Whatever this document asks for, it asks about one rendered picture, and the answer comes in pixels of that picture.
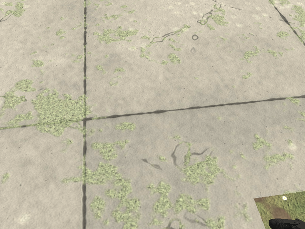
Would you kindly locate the robot right hand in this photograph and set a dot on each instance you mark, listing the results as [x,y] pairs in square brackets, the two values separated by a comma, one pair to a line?
[286,224]

